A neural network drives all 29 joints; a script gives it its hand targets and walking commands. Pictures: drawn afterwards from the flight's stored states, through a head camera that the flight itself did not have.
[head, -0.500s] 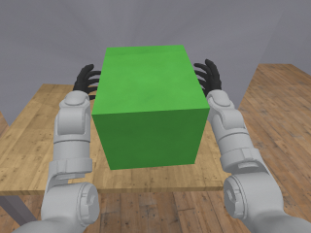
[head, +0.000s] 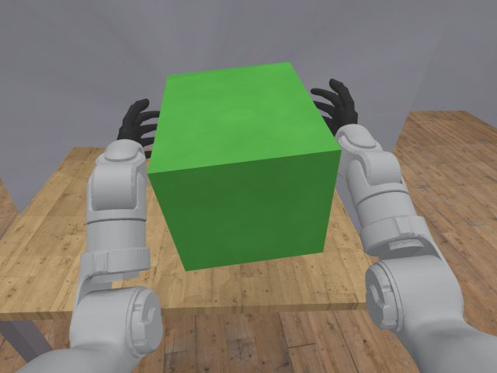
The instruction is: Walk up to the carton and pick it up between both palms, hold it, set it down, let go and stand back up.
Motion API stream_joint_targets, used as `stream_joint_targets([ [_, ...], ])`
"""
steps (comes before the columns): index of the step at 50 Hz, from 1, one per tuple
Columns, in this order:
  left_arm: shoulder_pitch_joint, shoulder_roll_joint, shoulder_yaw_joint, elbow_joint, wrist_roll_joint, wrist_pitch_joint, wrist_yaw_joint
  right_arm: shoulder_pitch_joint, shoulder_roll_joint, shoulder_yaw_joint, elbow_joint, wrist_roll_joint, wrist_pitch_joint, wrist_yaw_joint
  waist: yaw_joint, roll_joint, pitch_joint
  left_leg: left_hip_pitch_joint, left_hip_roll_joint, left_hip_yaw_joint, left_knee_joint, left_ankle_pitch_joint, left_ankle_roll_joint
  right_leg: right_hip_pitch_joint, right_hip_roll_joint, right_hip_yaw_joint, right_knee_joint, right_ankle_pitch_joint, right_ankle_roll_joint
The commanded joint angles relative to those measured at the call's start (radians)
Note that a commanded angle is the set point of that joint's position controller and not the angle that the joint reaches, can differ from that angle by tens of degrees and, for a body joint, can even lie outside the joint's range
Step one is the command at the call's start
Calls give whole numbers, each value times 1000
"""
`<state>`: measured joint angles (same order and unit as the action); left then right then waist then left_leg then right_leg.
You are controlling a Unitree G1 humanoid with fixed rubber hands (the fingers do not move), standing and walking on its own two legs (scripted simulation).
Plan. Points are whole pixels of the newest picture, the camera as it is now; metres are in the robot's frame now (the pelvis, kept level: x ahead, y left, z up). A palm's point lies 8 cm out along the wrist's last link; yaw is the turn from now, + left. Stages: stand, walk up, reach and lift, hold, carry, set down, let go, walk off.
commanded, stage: hold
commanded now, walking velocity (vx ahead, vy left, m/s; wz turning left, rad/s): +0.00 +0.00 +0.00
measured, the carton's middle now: (241, 159) +0.41 +0.00 +0.20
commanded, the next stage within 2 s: none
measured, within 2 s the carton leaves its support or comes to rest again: neither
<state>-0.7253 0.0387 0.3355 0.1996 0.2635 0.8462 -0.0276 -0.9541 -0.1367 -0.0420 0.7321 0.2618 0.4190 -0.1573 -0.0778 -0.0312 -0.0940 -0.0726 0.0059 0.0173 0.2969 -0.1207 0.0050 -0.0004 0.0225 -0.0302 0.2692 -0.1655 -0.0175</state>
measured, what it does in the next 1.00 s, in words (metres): stands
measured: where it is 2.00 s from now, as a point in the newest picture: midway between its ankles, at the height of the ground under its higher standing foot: outside the picture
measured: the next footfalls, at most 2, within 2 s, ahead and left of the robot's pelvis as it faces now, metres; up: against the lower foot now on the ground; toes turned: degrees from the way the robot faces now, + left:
none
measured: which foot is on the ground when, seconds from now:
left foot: down 0.00-1.00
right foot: down 0.00-1.00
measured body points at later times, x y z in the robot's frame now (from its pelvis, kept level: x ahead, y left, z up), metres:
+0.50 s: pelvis +0.01 +0.00 +0.00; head -0.07 +0.03 +0.44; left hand +0.38 +0.18 +0.24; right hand +0.39 -0.14 +0.27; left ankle +0.03 +0.11 -0.75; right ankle +0.00 -0.10 -0.75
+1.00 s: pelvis +0.00 -0.01 +0.00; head -0.08 +0.01 +0.44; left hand +0.37 +0.17 +0.25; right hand +0.39 -0.15 +0.28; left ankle +0.03 +0.11 -0.75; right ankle +0.00 -0.10 -0.75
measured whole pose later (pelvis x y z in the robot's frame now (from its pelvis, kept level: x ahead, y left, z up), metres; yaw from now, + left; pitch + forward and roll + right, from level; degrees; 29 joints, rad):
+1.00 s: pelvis +0.00 -0.01 +0.00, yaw +1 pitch -6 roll +0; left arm -0.73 0.05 0.36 0.24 0.25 0.83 -0.04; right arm -0.96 -0.15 0.00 0.72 0.30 0.47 -0.20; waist -0.08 -0.03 -0.12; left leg -0.07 0.01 0.00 0.30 -0.13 0.00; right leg 0.01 0.03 -0.04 0.27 -0.17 -0.02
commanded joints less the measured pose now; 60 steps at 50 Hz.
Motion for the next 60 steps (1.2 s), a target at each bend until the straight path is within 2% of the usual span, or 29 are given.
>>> stream_joint_targets([
  [1,-750,-480,-375,-60,-137,-103,-147,-598,631,276,-152,99,31,93,14,17,-223,89,-30,8,-34,46,3,1,20,3,-44,95,60],
  [3,-765,-478,-371,-65,-139,-109,-153,-609,642,283,-162,111,30,87,17,13,-237,95,-33,4,-26,72,3,14,20,4,-41,124,64],
  [4,-745,-449,-339,-21,-127,-106,-166,-595,645,270,-182,97,31,76,4,-25,-218,81,-45,12,-20,67,16,21,8,10,-49,144,80],
  [5,-743,-448,-333,-37,-122,-110,-174,-601,649,277,-205,101,28,68,8,-26,-242,92,-48,10,-14,89,15,29,10,8,-41,179,85],
  [10,-764,-466,-391,-121,-149,-119,-178,-589,654,321,-280,147,28,42,-15,25,-278,136,-49,-2,14,185,-14,53,16,1,-23,287,88],
  [14,-760,-486,-430,-141,-157,-109,-176,-563,632,311,-288,151,41,40,-33,68,-240,136,-41,-8,9,172,-34,22,18,-5,-29,218,73],
  [18,-761,-503,-451,-148,-162,-99,-172,-565,611,296,-283,146,51,49,-36,91,-226,121,-31,-13,-1,145,-44,5,23,-8,-31,149,59],
  [30,-742,-499,-432,-157,-163,-89,-158,-566,598,305,-273,154,63,72,-11,59,-256,121,-24,-12,-5,165,-38,14,35,-7,-26,157,54],
  [31,-764,-547,-476,-255,-199,-96,-140,-566,590,318,-276,181,60,88,-14,128,-299,163,-1,-27,3,242,-73,-11,57,-17,0,151,33],
  [32,-777,-546,-482,-250,-204,-88,-126,-566,579,316,-272,183,61,96,-11,124,-292,167,-6,-26,17,254,-75,-24,57,-13,-15,133,34],
  [35,-735,-527,-457,-189,-190,-75,-117,-576,576,315,-267,173,63,105,-6,80,-263,167,0,-19,13,232,-54,-35,55,-7,-31,134,33],
  [37,-718,-503,-422,-140,-167,-71,-130,-583,579,307,-244,151,68,100,0,39,-233,135,-8,-10,-3,170,-32,-17,43,3,-41,132,39],
  [39,-741,-495,-409,-127,-161,-76,-143,-595,603,301,-230,143,69,92,5,26,-233,107,-19,-7,-15,119,-19,-2,32,10,-42,132,48],
  [44,-809,-495,-422,-143,-175,-105,-145,-617,668,317,-255,168,60,73,6,36,-301,122,-44,-10,7,137,-12,18,18,14,-28,223,83],
  [47,-792,-482,-399,-100,-157,-111,-152,-612,671,319,-239,163,63,58,4,22,-271,114,-52,-8,2,111,-5,14,10,13,-30,231,96],
  [50,-778,-466,-370,-49,-137,-111,-169,-613,657,298,-204,146,69,48,4,13,-218,93,-51,-3,-15,65,-1,0,5,12,-41,171,92],
  [53,-799,-469,-374,-43,-146,-115,-181,-624,651,280,-196,141,69,45,0,22,-212,88,-47,-4,-18,62,-4,-11,7,10,-45,132,83],
  [60,-797,-491,-404,-79,-176,-118,-173,-612,634,285,-224,155,68,44,-21,47,-254,114,-41,-10,-2,137,-23,1,19,5,-34,176,74],
])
